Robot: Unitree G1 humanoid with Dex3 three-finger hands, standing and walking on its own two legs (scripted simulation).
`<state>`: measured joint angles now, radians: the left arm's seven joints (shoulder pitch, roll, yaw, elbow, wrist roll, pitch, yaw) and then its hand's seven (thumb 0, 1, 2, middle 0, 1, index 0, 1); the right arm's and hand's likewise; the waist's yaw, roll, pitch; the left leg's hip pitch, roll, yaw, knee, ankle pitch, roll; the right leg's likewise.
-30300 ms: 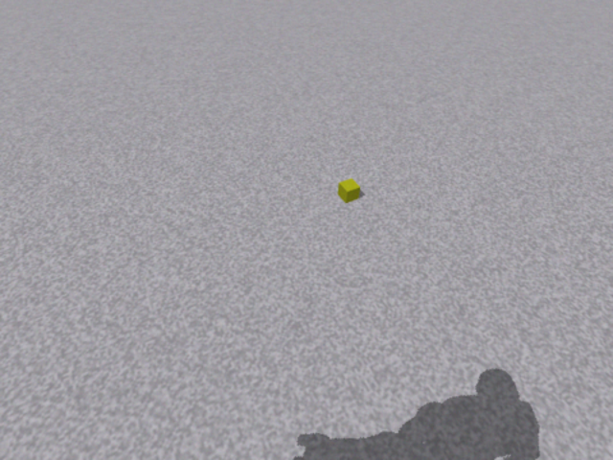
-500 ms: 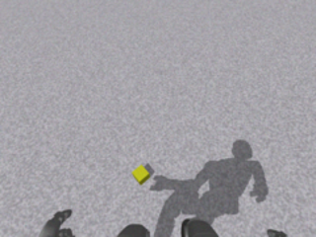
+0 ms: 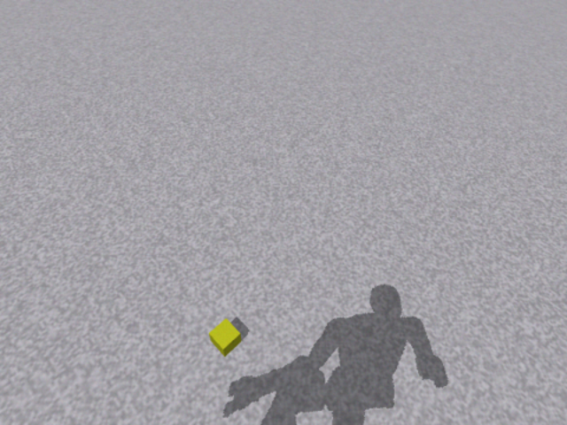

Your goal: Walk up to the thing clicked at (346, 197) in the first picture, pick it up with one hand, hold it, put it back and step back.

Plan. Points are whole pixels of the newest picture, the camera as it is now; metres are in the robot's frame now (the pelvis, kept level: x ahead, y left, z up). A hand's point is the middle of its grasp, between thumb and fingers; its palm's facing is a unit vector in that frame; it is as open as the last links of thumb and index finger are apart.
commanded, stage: walk up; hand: left
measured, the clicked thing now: (225, 337) +0.52 +0.16 -0.73
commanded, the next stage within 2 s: stand in 1.94 s
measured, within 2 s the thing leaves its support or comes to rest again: neither
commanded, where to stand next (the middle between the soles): +0.14 -0.07 m, yaw -3 degrees
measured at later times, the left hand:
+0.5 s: hand out of the picture +0.14 +0.23 -0.14, palm faces +0.01 -0.92 -0.39, open 7.4 cm
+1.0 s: hand out of the picture +0.09 +0.27 -0.13, palm faces +0.01 -0.84 -0.54, open 7.3 cm
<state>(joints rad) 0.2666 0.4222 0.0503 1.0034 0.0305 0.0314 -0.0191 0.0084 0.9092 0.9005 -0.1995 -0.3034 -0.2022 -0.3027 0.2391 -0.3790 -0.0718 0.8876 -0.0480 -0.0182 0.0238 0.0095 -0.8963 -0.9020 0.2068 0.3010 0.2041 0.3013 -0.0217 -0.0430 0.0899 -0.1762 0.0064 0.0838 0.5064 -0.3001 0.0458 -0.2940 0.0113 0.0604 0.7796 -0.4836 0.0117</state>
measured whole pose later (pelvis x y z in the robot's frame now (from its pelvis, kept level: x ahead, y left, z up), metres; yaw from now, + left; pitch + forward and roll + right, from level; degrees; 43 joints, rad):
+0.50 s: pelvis +0.04 -0.03 -0.01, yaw +1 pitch -4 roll +0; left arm 0.15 0.35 0.03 0.88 0.01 -0.01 0.01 0.00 0.90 0.90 -0.20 -0.30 -0.21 -0.30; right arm 0.23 -0.38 -0.04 0.96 -0.01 0.03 0.00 0.01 -0.90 -0.90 0.20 0.30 0.20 0.30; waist -0.01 0.05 0.14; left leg -0.34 0.01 -0.05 0.69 -0.28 -0.01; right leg -0.15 0.01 -0.05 0.57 -0.33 -0.03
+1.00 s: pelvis +0.06 -0.04 -0.01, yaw +2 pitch -3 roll +0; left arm 0.29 0.40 0.06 0.94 0.02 -0.04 0.06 0.01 0.91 0.90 -0.20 -0.30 -0.21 -0.30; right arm 0.25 -0.43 -0.09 0.85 -0.04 0.10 0.04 0.01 -0.90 -0.90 0.20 0.30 0.20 0.30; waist -0.01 0.10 0.11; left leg -0.41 -0.06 -0.13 0.98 -0.49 0.01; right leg -0.30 -0.02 -0.04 0.61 -0.26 -0.01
